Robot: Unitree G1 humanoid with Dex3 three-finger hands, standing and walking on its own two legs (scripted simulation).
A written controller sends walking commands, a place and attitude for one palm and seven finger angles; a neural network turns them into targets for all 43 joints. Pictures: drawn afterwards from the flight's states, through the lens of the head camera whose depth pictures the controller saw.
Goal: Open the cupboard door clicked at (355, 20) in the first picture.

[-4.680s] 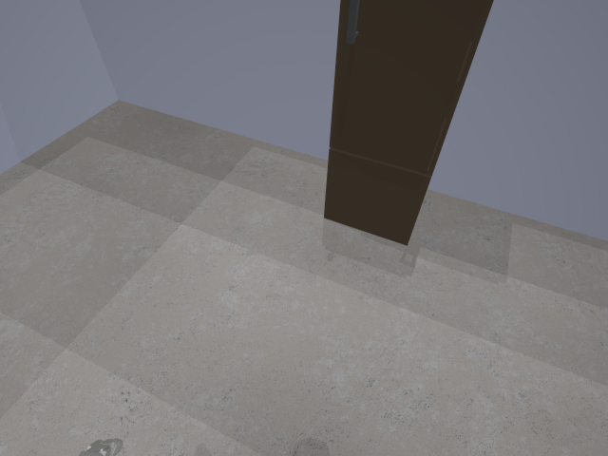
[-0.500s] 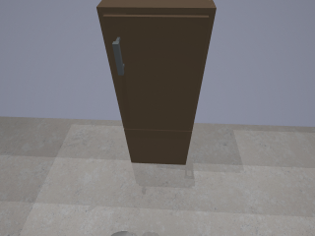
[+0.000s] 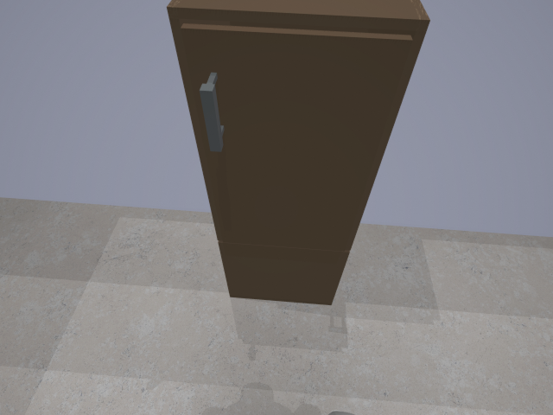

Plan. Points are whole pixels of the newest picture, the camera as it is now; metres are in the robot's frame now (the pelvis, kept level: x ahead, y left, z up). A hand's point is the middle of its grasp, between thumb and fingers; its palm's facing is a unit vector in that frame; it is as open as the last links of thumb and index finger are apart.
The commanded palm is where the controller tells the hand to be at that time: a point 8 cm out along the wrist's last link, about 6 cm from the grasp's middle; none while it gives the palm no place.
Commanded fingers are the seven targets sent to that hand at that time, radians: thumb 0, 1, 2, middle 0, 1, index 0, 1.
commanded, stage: come to a stop and stand still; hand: left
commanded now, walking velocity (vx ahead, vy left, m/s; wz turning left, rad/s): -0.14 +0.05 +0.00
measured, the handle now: (214, 113) +0.57 +0.15 +0.12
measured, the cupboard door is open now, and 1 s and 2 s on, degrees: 0 0 0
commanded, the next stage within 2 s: look again from close up in 0.80 s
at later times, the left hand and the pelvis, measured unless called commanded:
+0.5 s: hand out of the picture +0.01 +0.17 -0.15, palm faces +0.11 -0.96 -0.25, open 7.4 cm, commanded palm none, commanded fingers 0.00 0.90 0.90 -0.20 -0.30 -0.20 -0.30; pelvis -0.04 -0.02 +0.01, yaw +2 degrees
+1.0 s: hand out of the picture -0.02 +0.17 -0.17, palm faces +0.01 -0.98 -0.22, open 7.3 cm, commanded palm none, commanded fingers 0.00 0.90 0.90 -0.20 -0.30 -0.20 -0.30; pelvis -0.03 -0.01 +0.00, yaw +1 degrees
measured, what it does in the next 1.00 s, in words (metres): steps on the spot: right foot, then left foot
